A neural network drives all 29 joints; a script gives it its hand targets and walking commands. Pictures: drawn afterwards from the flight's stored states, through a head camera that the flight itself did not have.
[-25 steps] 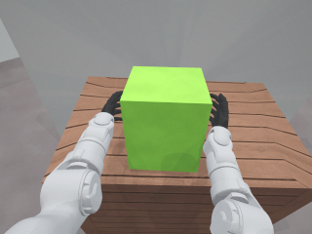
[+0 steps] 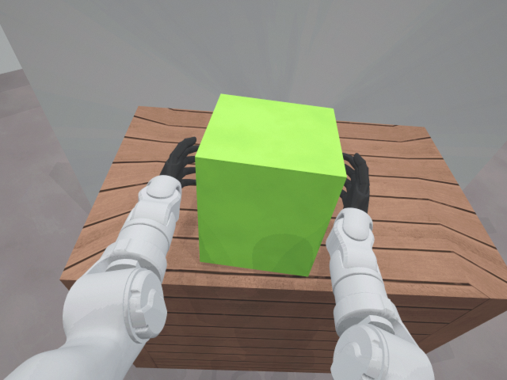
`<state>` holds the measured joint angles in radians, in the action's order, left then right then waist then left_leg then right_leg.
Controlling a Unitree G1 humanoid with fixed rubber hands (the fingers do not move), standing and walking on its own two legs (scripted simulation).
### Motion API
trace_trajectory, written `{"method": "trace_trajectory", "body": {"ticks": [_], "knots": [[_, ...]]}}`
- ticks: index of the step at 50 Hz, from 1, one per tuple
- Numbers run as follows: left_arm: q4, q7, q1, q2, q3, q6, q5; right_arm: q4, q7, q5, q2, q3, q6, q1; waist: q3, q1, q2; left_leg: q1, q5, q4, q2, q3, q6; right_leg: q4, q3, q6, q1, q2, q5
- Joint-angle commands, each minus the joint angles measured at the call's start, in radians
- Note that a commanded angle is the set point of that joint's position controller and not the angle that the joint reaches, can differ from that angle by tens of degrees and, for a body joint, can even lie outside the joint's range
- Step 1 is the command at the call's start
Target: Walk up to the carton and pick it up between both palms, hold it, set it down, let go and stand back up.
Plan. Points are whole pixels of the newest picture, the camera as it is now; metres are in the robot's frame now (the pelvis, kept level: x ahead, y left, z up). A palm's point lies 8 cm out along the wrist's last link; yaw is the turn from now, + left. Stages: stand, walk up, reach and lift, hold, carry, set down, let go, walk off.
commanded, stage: set down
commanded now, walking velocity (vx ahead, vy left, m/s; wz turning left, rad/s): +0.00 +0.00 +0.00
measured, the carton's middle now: (265, 186) +0.45 -0.11 +0.04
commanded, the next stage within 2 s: none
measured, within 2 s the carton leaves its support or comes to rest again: rests again in 0.42 s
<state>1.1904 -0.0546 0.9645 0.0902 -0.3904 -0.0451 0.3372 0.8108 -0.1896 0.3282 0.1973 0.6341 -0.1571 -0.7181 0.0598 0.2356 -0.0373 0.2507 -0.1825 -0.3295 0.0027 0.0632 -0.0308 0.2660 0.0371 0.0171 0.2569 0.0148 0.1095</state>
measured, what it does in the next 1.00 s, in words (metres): stands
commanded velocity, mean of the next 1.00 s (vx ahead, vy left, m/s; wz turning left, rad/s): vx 0.00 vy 0.00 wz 0.00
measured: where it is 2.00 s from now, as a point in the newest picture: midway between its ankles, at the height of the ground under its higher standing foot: outside the picture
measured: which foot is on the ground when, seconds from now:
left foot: down 0.00-1.00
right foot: down 0.00-1.00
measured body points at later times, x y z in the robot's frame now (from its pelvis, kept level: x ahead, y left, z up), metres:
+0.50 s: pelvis -0.01 +0.00 +0.00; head +0.03 +0.02 +0.45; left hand +0.46 +0.05 +0.08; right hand +0.36 -0.23 +0.10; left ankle -0.01 +0.09 -0.75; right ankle +0.01 -0.13 -0.75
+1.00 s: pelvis +0.00 +0.00 +0.00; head +0.06 +0.02 +0.44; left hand +0.47 +0.05 +0.06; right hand +0.36 -0.23 +0.07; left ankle -0.01 +0.09 -0.75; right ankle +0.01 -0.13 -0.75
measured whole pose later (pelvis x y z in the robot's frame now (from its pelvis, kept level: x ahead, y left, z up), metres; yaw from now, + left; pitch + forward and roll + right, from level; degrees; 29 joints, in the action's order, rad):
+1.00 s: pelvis +0.00 +0.00 +0.00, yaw -1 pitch +8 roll -1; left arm 1.17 -0.08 0.94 0.06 -0.55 0.11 0.43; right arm 0.82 -0.13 0.45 0.22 0.72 -0.27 -0.72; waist 0.02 0.23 -0.03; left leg 0.29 -0.19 -0.33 0.00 0.08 -0.03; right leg 0.25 0.04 0.02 0.29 0.01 0.10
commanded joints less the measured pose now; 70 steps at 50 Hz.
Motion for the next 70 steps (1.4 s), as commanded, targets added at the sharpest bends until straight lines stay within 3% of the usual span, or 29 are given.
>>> {"method": "trace_trajectory", "body": {"ticks": [1,2,4,5,6,12,13,15,16,19,21,23,26,29,32,35,37,41,46,47,48,49,50,53,54,59,65,68,70], "knots": [[-0.099,-0.14,0.672,-0.498,0.129,0.097,-0.008,0.058,0.165,0.079,0.463,-0.3,-0.011,-0.587,0.522,-0.004,0.116,-0.191,0.244,0.018,-0.021,0.001,0.081,0.044,0.063,0.014,-0.231,-0.02,-0.446],[-0.086,-0.142,0.693,-0.495,0.122,0.095,-0.014,0.038,0.171,0.089,0.455,-0.291,-0.015,-0.627,0.526,-0.024,0.137,-0.186,0.234,0.028,-0.023,0.001,0.082,0.052,0.07,0.015,-0.227,-0.023,-0.415],[-0.073,-0.139,0.698,-0.489,0.122,0.105,0.007,0.056,0.172,0.093,0.444,-0.268,-0.013,-0.607,0.507,0.006,0.132,-0.196,0.193,0.03,-0.028,-0.01,0.078,0.037,0.068,0.01,-0.19,-0.026,-0.369],[-0.083,-0.137,0.68,-0.5,0.118,0.111,0.004,0.073,0.173,0.111,0.468,-0.268,-0.016,-0.59,0.507,-0.012,0.127,-0.208,0.215,0.032,-0.026,0.004,0.081,0.037,0.07,0.014,-0.194,-0.025,-0.375],[-0.072,-0.138,0.691,-0.491,0.122,0.115,0.006,0.071,0.172,0.107,0.445,-0.264,-0.02,-0.591,0.485,0.005,0.138,-0.201,0.217,0.034,-0.027,-0.006,0.084,0.03,0.071,0.011,-0.187,-0.026,-0.355],[-0.051,-0.137,0.68,-0.475,0.088,0.124,0.023,0.089,0.178,0.119,0.434,-0.251,-0.016,-0.572,0.468,-0.013,0.123,-0.205,0.216,0.027,-0.025,0.004,0.086,0.022,0.069,0.007,-0.171,-0.033,-0.324],[-0.057,-0.138,0.657,-0.472,0.086,0.121,0.03,0.118,0.177,0.115,0.43,-0.248,-0.018,-0.547,0.439,0.001,0.11,-0.208,0.225,0.027,-0.028,-0.006,0.081,0.021,0.073,0.008,-0.157,-0.03,-0.333],[-0.077,-0.128,0.678,-0.49,0.11,0.13,0.025,0.103,0.178,0.125,0.428,-0.248,-0.036,-0.58,0.479,-0.008,0.148,-0.256,0.266,0.019,-0.036,-0.012,0.089,0.032,0.078,0.009,-0.104,-0.039,-0.306],[-0.042,-0.134,0.649,-0.465,0.084,0.131,0.027,0.103,0.176,0.134,0.433,-0.249,-0.025,-0.542,0.447,-0.011,0.107,-0.231,0.23,0.024,-0.031,0.001,0.077,0.02,0.07,0.011,-0.135,-0.04,-0.309],[-0.017,-0.148,0.625,-0.442,0.051,0.134,0.054,0.099,0.17,0.14,0.448,-0.223,-0.016,-0.526,0.42,-0.008,0.079,-0.129,0.119,0.052,-0.009,0.013,0.06,0.023,0.054,0.02,-0.209,-0.024,-0.342],[-0.025,-0.15,0.598,-0.445,0.032,0.132,0.064,0.129,0.176,0.138,0.435,-0.23,-0.004,-0.489,0.366,-0.014,0.091,-0.118,0.077,0.068,-0.014,0.006,0.05,0.022,0.056,0.016,-0.22,-0.015,-0.315],[-0.045,-0.15,0.627,-0.47,0.059,0.134,0.059,0.127,0.166,0.157,0.425,-0.197,-0.018,-0.525,0.393,0.015,0.12,-0.153,0.105,0.066,-0.021,0.001,0.07,0.021,0.068,0.017,-0.177,-0.022,-0.287],[-0.043,-0.146,0.593,-0.441,0.041,0.136,0.067,0.117,0.17,0.157,0.424,-0.197,-0.023,-0.482,0.386,-0.007,0.099,-0.185,0.147,0.048,-0.023,0.011,0.066,0.006,0.071,0.01,-0.135,-0.036,-0.288],[-0.002,-0.148,0.564,-0.417,-0.016,0.126,0.101,0.108,0.173,0.17,0.415,-0.199,-0.008,-0.502,0.349,-0.032,0.083,-0.097,0.041,0.078,-0.017,0.011,0.047,0.007,0.056,0.014,-0.203,-0.018,-0.243],[-0.009,-0.152,0.563,-0.41,-0.014,0.125,0.108,0.12,0.171,0.18,0.401,-0.16,-0.002,-0.487,0.313,-0.01,0.099,-0.113,0.003,0.091,-0.016,0.01,0.045,0.001,0.06,0.02,-0.171,-0.021,-0.191],[-0.065,-0.145,0.596,-0.419,0.032,0.14,0.088,0.133,0.173,0.176,0.411,-0.158,-0.006,-0.471,0.347,0.01,0.124,-0.151,0.021,0.068,-0.02,0.001,0.053,0.003,0.072,0.01,-0.131,-0.029,-0.17],[-0.021,-0.144,0.555,-0.421,-0.012,0.132,0.105,0.088,0.18,0.195,0.399,-0.159,-0.017,-0.495,0.357,-0.018,0.111,-0.119,0.02,0.067,-0.017,0.015,0.048,0.002,0.069,0.014,-0.135,-0.029,-0.182],[-0.041,-0.128,0.556,-0.459,0.048,0.158,0.083,0.09,0.181,0.187,0.412,-0.17,-0.06,-0.498,0.447,0.007,0.128,-0.202,0.175,0.014,-0.032,-0.017,0.072,0.008,0.078,0.006,-0.072,-0.045,-0.228],[0.029,-0.136,0.461,-0.433,-0.023,0.168,0.139,0.092,0.18,0.196,0.435,-0.192,-0.078,-0.474,0.399,-0.046,0.097,-0.09,0.157,0.035,-0.013,0.006,0.049,0.03,0.054,0.015,-0.176,-0.028,-0.336],[0.023,-0.139,0.435,-0.44,-0.002,0.166,0.136,0.144,0.176,0.189,0.433,-0.191,-0.076,-0.422,0.348,-0.012,0.092,-0.095,0.141,0.037,-0.008,0.003,0.049,0.022,0.055,0.017,-0.168,-0.026,-0.331],[-0.004,-0.136,0.467,-0.457,0.019,0.179,0.129,0.151,0.174,0.195,0.43,-0.19,-0.084,-0.432,0.397,-0.006,0.092,-0.132,0.175,0.024,-0.017,-0.009,0.065,0.031,0.067,0.012,-0.153,-0.033,-0.337],[-0.007,-0.136,0.458,-0.449,0.011,0.181,0.134,0.129,0.179,0.186,0.427,-0.199,-0.084,-0.43,0.384,-0.037,0.121,-0.138,0.2,0.024,-0.022,-0.011,0.056,0.03,0.064,0.01,-0.144,-0.032,-0.329],[-0.014,-0.134,0.446,-0.451,0.027,0.176,0.126,0.127,0.177,0.189,0.407,-0.208,-0.097,-0.425,0.391,-0.017,0.113,-0.162,0.246,0.008,-0.024,-0.013,0.064,0.03,0.067,0.017,-0.134,-0.033,-0.362],[-0.013,-0.131,0.451,-0.453,0.015,0.176,0.137,0.163,0.172,0.182,0.41,-0.19,-0.096,-0.419,0.346,-0.016,0.12,-0.147,0.219,0.0,-0.021,-0.02,0.061,0.024,0.068,0.007,-0.131,-0.035,-0.338],[-0.011,-0.129,0.444,-0.428,-0.003,0.178,0.147,0.157,0.172,0.179,0.404,-0.192,-0.098,-0.411,0.365,-0.048,0.131,-0.133,0.2,0.014,-0.016,-0.01,0.054,0.023,0.057,0.011,-0.142,-0.03,-0.323],[-0.055,-0.121,0.437,-0.466,0.04,0.196,0.139,0.157,0.171,0.187,0.433,-0.183,-0.119,-0.389,0.396,-0.025,0.132,-0.169,0.299,-0.026,-0.022,-0.025,0.061,0.025,0.062,0.01,-0.096,-0.042,-0.357],[0.002,-0.109,0.43,-0.346,-0.046,0.194,0.177,0.163,0.162,0.193,0.349,-0.138,-0.103,-0.387,0.348,-0.032,0.091,-0.032,0.12,0.028,-0.001,-0.009,0.032,0.036,0.041,0.023,-0.198,-0.019,-0.378],[-0.064,-0.056,0.417,-0.219,0.015,0.221,0.116,0.154,0.12,0.141,0.189,-0.146,-0.13,-0.358,0.457,-0.03,0.139,-0.09,0.203,-0.008,-0.011,-0.018,0.064,0.047,0.053,0.015,-0.145,-0.033,-0.385],[-0.081,0.001,0.406,-0.038,0.058,0.233,0.047,0.18,0.071,0.046,-0.029,-0.157,-0.15,-0.312,0.525,-0.002,0.177,-0.141,0.294,-0.062,-0.021,-0.031,0.09,0.063,0.052,0.002,-0.092,-0.04,-0.439]]}}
